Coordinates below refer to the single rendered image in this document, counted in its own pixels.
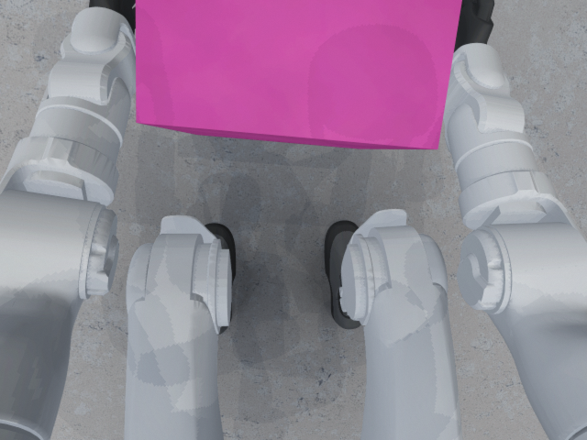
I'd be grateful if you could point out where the right robot shin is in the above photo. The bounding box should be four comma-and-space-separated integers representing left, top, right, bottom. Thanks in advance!
339, 209, 448, 321

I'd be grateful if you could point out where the right robot thigh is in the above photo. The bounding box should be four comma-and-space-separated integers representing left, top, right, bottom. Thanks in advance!
343, 225, 463, 440

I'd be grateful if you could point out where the carton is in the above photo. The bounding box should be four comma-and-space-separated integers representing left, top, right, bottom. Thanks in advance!
136, 0, 462, 149

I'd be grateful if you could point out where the robot right forearm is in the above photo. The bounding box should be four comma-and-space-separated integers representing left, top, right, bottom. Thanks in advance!
443, 43, 587, 243

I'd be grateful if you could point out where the robot left hand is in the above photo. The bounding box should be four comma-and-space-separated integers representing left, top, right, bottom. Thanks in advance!
89, 0, 136, 35

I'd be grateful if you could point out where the robot right hand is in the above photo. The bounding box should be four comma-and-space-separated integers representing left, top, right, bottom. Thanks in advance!
454, 0, 494, 52

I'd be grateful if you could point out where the left robot upper arm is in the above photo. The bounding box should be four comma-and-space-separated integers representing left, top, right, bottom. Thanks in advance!
0, 189, 119, 440

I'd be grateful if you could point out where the robot left forearm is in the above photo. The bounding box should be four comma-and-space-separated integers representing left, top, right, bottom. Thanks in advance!
0, 7, 136, 206

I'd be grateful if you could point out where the right robot upper arm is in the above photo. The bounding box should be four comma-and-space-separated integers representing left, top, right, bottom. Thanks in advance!
457, 222, 587, 440

